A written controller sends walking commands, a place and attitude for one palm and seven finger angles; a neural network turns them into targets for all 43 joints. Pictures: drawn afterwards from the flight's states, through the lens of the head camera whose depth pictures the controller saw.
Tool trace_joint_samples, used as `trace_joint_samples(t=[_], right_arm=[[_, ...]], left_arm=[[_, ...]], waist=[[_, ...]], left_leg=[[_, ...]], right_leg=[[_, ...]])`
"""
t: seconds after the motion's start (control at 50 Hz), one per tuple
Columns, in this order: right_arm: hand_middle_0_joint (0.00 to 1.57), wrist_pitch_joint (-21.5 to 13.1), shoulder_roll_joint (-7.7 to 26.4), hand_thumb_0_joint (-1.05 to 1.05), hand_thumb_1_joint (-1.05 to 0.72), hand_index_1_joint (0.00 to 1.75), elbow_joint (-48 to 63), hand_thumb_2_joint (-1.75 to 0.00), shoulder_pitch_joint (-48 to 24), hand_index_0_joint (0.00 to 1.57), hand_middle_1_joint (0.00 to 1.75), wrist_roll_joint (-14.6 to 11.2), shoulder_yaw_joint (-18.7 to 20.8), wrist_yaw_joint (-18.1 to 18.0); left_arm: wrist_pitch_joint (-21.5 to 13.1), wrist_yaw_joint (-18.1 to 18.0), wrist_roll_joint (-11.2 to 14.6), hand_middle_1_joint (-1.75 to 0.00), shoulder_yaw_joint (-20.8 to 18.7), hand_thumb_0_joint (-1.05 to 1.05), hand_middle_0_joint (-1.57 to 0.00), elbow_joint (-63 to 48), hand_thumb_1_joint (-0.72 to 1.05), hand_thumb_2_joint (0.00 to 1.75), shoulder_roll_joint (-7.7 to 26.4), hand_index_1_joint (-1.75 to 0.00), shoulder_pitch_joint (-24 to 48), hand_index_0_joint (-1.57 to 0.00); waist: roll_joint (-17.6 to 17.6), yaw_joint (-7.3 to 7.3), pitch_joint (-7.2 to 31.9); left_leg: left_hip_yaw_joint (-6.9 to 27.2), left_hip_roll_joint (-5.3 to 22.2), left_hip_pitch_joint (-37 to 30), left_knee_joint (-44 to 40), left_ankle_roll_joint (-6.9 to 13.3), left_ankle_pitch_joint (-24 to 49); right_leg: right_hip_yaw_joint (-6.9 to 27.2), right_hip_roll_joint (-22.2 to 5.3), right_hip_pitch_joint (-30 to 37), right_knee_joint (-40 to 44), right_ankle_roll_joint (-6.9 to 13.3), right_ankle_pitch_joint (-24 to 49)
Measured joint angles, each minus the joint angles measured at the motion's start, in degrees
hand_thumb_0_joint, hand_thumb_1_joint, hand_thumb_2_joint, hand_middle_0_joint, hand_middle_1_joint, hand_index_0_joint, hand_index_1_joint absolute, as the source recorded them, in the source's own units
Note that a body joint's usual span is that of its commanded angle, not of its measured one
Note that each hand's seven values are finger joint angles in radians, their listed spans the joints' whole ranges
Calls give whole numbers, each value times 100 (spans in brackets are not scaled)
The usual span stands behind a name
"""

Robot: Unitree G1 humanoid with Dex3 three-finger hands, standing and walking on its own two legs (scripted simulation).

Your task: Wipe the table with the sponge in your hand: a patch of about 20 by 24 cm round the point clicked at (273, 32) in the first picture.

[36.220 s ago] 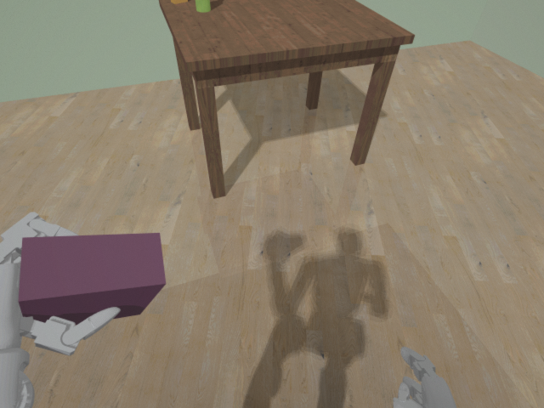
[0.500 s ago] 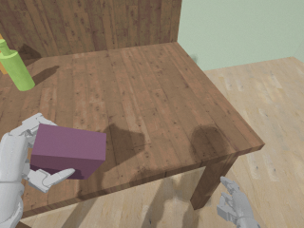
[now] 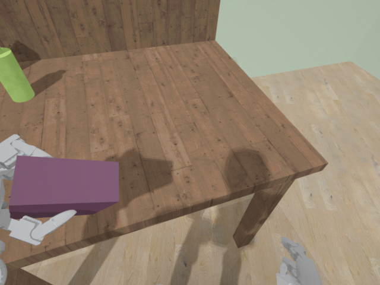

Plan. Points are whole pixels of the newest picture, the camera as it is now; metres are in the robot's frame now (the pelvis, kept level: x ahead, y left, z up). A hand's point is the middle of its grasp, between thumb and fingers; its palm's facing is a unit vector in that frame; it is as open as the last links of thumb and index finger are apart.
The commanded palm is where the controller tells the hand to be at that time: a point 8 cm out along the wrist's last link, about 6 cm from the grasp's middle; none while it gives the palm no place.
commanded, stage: step back with the hand held close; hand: left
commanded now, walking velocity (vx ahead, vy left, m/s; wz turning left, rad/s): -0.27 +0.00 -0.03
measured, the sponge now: (77, 191) +0.23 +0.20 +0.15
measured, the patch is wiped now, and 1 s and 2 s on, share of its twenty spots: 1.00 1.00 1.00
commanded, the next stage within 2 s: stop stepping back and stand still in 0.74 s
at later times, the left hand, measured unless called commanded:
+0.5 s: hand (22, 229) +0.15 +0.23 +0.18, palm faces +0.37 -0.85 -0.37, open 10.1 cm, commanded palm +0.10 +0.28 +0.20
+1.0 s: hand out of the picture +0.00 +0.22 +0.17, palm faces +0.36 -0.85 -0.38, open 10.1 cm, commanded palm -0.05 +0.26 +0.20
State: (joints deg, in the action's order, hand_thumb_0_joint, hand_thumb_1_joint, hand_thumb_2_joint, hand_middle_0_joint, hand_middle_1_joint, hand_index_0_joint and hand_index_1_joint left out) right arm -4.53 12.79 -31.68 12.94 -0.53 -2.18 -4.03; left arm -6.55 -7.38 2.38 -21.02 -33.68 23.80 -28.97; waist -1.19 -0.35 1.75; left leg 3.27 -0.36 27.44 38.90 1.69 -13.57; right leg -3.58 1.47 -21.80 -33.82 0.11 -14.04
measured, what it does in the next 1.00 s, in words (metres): walks backwards: left foot, then right foot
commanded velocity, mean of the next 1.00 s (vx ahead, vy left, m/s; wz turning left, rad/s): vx -0.25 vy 0.02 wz -0.05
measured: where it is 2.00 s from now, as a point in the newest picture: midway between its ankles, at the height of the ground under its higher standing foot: outside the picture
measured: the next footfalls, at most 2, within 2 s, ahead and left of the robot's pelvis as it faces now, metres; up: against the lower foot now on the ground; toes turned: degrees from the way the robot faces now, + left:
left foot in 0.60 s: -0.01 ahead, +0.13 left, +0.00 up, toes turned +2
right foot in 0.86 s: -0.10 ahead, -0.13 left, +0.00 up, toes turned +2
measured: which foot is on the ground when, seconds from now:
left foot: down 0.00-0.42, up 0.44-0.58, down 0.60-0.88, up 0.90-1.00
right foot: down 0.00-0.60, up 0.62-0.84, down 0.86-1.00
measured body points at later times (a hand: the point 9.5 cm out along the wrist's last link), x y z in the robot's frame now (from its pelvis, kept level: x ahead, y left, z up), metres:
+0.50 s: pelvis -0.05 +0.00 +0.00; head -0.04 +0.03 +0.45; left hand +0.13 +0.28 +0.20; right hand +0.12 -0.23 -0.07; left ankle +0.01 +0.10 -0.69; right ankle -0.02 -0.13 -0.72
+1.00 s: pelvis -0.21 -0.02 +0.00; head -0.22 +0.00 +0.44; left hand -0.03 +0.26 +0.19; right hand -0.05 -0.25 -0.08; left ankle -0.20 +0.10 -0.64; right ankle -0.14 -0.13 -0.72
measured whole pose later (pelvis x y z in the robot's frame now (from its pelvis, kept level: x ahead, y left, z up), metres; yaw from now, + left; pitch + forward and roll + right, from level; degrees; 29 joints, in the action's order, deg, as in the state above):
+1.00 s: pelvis -0.21 -0.02 +0.00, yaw +0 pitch -1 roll -2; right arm -3.8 11.5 -35.0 12.7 -1.9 -1.1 -2.1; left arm -6.0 -6.6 2.5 -19.5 -32.9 21.9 -27.7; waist 0.3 0.7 0.5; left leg 2.0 0.7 34.5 72.0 -1.3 -22.5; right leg -0.3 2.5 -22.7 -36.9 1.0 -13.4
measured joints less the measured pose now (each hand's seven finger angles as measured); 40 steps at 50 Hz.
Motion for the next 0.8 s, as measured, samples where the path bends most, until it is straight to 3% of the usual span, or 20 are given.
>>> trace_joint_samples(t=[0.1,0.18,0.28,0.34,0.4,0.44,0.52,0.56,0.6,0.62,0.7,0.8], right_arm=[[21,32,25,1,-90,30,2,-90,-129,20,30,-24,21,-2],[21,97,79,1,-90,30,38,-90,-204,20,30,-44,64,-18],[20,-1,-48,1,-90,30,49,-90,-206,20,30,61,101,2],[20,-85,-140,1,-90,30,-11,-90,-148,20,30,85,61,67],[20,-94,-114,1,-90,30,-105,-90,-187,20,30,79,8,127],[20,-40,-120,1,-90,30,-130,-90,-168,20,30,15,14,141],[21,176,-174,1,-90,30,-213,-90,-128,20,30,-27,60,114],[21,259,-163,1,-90,30,-152,-90,-130,20,30,-32,56,81],[21,239,-56,1,-90,30,1,-90,-142,20,30,-39,105,43],[20,203,-88,1,-90,30,-15,-90,-229,20,30,-39,167,30],[20,-13,-266,1,-90,30,-93,-90,-427,20,30,38,205,144],[20,-180,-283,1,-90,30,-46,-90,-259,20,30,5,105,285]], left_arm=[[-43,-53,76,-133,90,-1,-72,-23,-49,103,-73,-132,144,-74],[-50,-69,97,-133,109,-1,-72,-120,-50,103,-70,-132,220,-74],[-51,-67,-48,-133,-139,-1,-72,-70,-50,103,64,-132,240,-74],[-38,-64,-45,-133,-220,-1,-72,-23,-50,103,78,-132,265,-74],[-73,-20,-55,-134,-133,-1,-72,-17,-50,103,-83,-133,280,-74],[-104,6,-33,-134,-15,-1,-72,-100,-49,103,-102,-133,235,-74],[-156,15,12,-134,168,-1,-72,-285,-50,103,-74,-133,53,-74],[-160,4,14,-133,145,-1,-72,-316,-50,103,-7,-132,31,-74],[-172,-28,30,-133,64,-1,-72,-356,-50,103,84,-132,55,-75],[-181,-50,45,-133,-29,-1,-72,-323,-50,103,171,-132,117,-75],[-8,-104,29,-133,-316,-1,-72,-155,-50,103,239,-133,157,-74],[150,-92,-7,-134,-93,-2,-72,-162,-50,103,-82,-133,194,-74]], waist=[[14,-14,54],[69,19,-24],[189,20,-142],[217,-12,-146],[-28,-31,-253],[-66,-11,-276],[297,47,-146],[466,140,-78],[409,237,-32],[498,244,-103],[644,72,-388],[347,-25,-432]], left_leg=[[21,3,203,312,-58,-365],[-28,15,277,380,-18,-1],[-101,-3,230,199,48,112],[-88,9,199,-36,11,303],[58,189,215,-113,-58,430],[139,195,334,101,-124,-20],[-60,23,418,1369,-273,-954],[-186,70,77,909,-263,-807],[-159,210,-301,18,-157,-394],[-213,134,-240,5,-138,-433],[-482,161,-294,-127,-138,-89],[-453,392,-299,-380,-223,316]], right_leg=[[-75,-27,-133,-189,29,-57],[-108,-74,-237,-422,-19,-131],[279,90,-326,-915,-83,-671],[458,188,33,-564,-68,-731],[385,384,331,113,-1,-99],[322,416,332,222,38,10],[411,147,115,112,20,29],[446,-17,-70,7,-46,54],[386,-71,-376,-260,-130,16],[460,-124,-555,-527,-139,-187],[696,57,-881,-1533,-170,-1086],[531,101,-330,-1017,-157,-707]])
